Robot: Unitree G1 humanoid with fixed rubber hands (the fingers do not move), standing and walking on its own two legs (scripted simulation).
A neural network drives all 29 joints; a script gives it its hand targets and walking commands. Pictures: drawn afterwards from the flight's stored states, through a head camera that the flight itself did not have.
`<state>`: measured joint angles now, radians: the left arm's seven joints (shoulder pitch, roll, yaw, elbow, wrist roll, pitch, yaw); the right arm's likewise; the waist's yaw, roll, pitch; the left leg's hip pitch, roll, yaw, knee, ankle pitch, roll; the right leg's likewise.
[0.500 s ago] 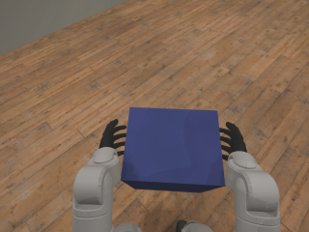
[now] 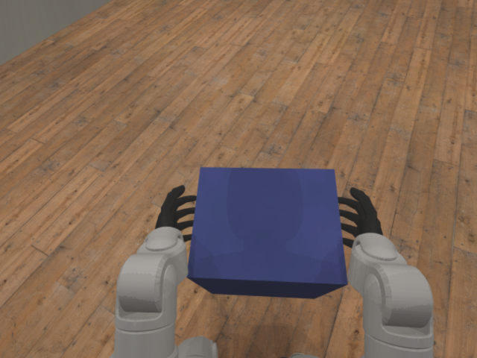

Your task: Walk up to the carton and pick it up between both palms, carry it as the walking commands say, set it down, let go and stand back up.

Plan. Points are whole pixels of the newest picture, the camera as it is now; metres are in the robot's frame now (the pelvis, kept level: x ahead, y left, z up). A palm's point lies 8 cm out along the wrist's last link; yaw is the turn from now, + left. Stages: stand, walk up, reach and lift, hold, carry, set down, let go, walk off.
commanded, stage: carry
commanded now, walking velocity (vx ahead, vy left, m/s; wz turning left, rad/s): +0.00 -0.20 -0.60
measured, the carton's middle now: (264, 240) +0.31 -0.01 -0.02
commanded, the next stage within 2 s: hold in 1.98 s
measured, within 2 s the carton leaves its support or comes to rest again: neither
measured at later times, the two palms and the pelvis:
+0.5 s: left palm (165, 259) +0.23 +0.12 +0.10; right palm (395, 292) +0.18 -0.16 +0.12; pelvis -0.05 +0.02 +0.01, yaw -9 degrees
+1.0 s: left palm (156, 275) +0.21 +0.13 +0.11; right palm (398, 325) +0.15 -0.15 +0.11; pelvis -0.07 +0.04 +0.00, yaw -9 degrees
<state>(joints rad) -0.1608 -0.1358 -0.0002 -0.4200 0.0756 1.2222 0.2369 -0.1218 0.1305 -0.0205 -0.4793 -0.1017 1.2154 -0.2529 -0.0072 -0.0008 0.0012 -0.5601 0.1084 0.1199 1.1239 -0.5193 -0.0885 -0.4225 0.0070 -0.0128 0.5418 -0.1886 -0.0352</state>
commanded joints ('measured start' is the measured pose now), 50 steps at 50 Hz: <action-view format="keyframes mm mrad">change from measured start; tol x32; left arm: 1 -317 -1009 -504 -102 -325 -42 -264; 50 -356 -924 -511 31 -286 24 -224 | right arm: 1 -410 1064 655 -117 417 -36 268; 50 -402 908 528 57 356 27 273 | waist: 1 7 -203 -414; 12 -9 -168 -405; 14 -28 348 -382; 34 -3 -240 -347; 50 9 51 -274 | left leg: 1 -59 -20 -57 13 103 45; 13 671 -30 -8 -817 131 126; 14 611 296 -437 -910 114 262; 16 364 339 -270 -904 145 257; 24 556 119 -67 -633 1029 184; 33 285 -50 -31 -503 9 96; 50 355 71 -109 -721 427 98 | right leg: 1 396 -174 238 -143 474 25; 12 41 -46 140 -278 47 154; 15 -240 63 -19 664 -340 106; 17 -300 11 23 722 -224 75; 29 224 -23 -68 -163 136 18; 33 258 -267 264 -226 329 9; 50 107 -86 -9 -44 129 19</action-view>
